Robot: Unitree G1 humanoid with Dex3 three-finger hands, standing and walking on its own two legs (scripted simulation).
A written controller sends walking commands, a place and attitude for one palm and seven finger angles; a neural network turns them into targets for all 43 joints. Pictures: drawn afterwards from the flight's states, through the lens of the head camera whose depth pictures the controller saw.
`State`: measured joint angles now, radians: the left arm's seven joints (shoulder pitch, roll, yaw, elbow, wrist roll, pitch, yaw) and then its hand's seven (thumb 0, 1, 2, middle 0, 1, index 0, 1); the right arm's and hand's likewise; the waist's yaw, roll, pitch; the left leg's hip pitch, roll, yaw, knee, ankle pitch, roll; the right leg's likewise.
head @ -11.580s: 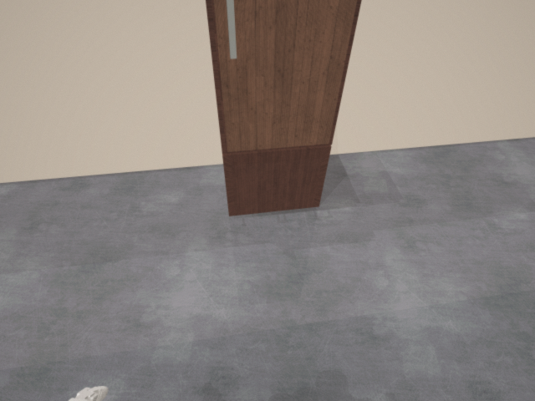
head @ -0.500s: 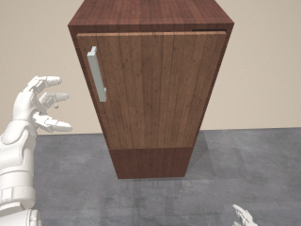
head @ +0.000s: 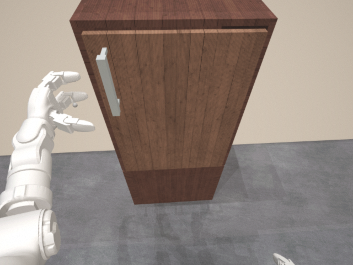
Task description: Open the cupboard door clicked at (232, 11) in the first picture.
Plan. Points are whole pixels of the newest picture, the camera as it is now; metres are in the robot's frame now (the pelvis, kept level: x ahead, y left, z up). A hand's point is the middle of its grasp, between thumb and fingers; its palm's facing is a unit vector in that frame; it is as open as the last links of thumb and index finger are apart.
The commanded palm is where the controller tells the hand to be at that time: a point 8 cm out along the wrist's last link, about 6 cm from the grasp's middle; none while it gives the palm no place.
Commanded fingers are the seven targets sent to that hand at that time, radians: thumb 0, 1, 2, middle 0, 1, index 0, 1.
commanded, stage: move the hooked fingers beside the handle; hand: left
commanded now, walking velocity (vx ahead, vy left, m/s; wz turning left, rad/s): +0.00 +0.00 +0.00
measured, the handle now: (110, 84) +0.51 +0.18 +0.14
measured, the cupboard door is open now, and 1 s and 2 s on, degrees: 0 0 0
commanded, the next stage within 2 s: slide the fingers in behind the handle in 1.38 s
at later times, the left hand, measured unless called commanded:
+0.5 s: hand (82, 94) +0.46 +0.24 +0.14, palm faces +0.09 -1.00 +0.03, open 14.0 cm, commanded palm +0.43 +0.30 +0.14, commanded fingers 0.00 -0.50 0.30 -0.30 -1.20 -0.30 -1.20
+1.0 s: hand (80, 94) +0.46 +0.24 +0.14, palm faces +0.09 -1.00 +0.04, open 14.0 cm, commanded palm +0.43 +0.29 +0.14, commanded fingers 0.00 -0.50 0.30 -0.30 -1.20 -0.30 -1.20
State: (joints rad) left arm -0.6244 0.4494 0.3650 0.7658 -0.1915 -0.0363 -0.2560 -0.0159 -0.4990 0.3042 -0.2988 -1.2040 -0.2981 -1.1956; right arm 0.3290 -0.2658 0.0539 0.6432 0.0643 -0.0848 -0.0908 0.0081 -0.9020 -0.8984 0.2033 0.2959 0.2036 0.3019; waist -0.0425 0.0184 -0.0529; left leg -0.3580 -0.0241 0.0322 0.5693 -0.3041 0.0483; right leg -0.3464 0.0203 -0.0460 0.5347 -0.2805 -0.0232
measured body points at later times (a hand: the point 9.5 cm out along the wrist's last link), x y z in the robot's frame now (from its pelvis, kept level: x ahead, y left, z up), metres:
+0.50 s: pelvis -0.01 -0.01 -0.01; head +0.05 +0.00 +0.44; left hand +0.45 +0.29 +0.14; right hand +0.03 -0.28 -0.12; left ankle -0.01 +0.08 -0.73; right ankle -0.01 -0.11 -0.73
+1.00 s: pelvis +0.00 +0.00 -0.01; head +0.06 +0.02 +0.44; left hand +0.45 +0.30 +0.14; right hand +0.06 -0.26 -0.11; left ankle -0.01 +0.08 -0.73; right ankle -0.01 -0.11 -0.73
